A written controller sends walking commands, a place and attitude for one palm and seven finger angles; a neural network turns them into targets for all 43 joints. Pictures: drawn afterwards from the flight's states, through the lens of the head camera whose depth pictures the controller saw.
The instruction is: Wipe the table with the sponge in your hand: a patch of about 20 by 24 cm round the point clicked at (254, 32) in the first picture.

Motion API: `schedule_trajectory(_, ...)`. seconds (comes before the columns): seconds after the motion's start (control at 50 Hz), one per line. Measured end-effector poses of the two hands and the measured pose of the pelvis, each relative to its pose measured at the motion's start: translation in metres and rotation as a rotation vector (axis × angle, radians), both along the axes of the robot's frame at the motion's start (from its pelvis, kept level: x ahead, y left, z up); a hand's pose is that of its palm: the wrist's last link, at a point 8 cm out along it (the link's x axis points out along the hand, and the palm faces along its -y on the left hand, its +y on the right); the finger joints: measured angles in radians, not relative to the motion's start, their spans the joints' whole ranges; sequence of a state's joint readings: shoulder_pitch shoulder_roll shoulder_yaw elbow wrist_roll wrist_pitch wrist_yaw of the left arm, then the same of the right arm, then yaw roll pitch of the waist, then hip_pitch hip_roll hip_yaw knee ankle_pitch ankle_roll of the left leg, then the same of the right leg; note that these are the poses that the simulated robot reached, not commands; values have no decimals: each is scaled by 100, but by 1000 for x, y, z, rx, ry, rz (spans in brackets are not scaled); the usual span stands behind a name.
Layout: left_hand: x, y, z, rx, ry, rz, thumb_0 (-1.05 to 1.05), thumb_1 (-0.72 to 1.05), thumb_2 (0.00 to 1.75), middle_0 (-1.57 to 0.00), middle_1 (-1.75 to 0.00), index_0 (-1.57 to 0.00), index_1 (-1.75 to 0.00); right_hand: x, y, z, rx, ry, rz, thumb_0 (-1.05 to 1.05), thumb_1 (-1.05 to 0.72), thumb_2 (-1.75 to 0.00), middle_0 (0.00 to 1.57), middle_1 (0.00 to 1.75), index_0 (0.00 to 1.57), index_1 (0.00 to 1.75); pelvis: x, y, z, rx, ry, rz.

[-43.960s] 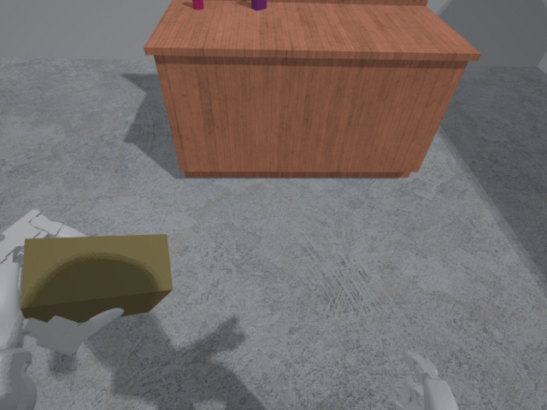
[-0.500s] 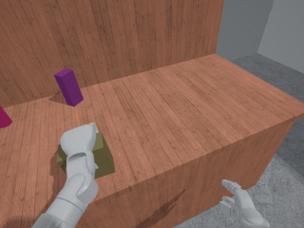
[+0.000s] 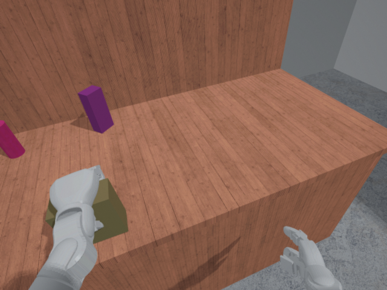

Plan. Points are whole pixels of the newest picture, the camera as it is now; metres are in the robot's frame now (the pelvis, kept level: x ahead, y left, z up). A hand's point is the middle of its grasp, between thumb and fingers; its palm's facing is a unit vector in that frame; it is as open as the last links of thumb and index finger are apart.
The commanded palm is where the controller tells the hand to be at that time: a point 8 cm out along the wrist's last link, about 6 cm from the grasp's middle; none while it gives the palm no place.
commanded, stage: wipe forward along the middle lane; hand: left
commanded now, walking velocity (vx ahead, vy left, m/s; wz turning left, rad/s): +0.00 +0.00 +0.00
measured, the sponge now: (95, 219) +0.25 +0.27 +0.01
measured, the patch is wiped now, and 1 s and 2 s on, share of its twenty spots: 0.90 0.90 0.90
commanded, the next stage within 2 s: slide back across to the first lane in 1.66 s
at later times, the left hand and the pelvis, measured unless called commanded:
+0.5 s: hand (83, 191) +0.29 +0.30 +0.07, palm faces -0.01 -0.05 -1.00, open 10.2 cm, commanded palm +0.27 +0.29 +0.10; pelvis -0.01 +0.01 +0.00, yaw +1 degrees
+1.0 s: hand (85, 175) +0.34 +0.32 +0.07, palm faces -0.07 -0.02 -1.00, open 10.2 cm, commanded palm +0.32 +0.32 +0.09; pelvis -0.02 +0.00 -0.01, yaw +2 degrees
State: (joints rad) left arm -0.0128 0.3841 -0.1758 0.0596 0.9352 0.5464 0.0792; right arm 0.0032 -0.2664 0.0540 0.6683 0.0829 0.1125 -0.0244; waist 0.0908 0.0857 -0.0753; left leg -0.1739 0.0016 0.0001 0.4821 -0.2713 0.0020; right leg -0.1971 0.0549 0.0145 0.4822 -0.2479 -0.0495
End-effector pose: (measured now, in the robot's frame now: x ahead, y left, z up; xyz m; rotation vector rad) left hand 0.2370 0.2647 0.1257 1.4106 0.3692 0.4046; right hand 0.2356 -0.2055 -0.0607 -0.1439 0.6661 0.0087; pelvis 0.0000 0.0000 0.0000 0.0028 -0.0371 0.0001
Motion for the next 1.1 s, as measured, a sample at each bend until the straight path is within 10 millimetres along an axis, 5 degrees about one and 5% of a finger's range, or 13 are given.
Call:
schedule_trajectory(0.28, 4, 17, -4, 26, 34, -2, -1, -53, 107, -70, -134, -73, -135, -23, -1, -14, -38, 54, -26, 1, -91, -90, 20, 30, 20, 30, -8, 7, 0, -5, 16, 15)
schedule_trajectory(0.88, 75, 42, -5, 90, 115, -4, 0, -55, 107, -73, -133, -76, -133, -94, -45, -48, -98, 245, -144, 1, -91, -90, 20, 30, 20, 30, -15, -1, -6, -12, 119, 27)
schedule_trajectory(1.1, 96, 53, -3, 100, 128, -3, 0, -55, 107, -73, -132, -76, -133, -109, -47, -54, -108, 294, -159, 1, -91, -90, 20, 30, 20, 30, -17, -1, -7, -16, 152, 34)
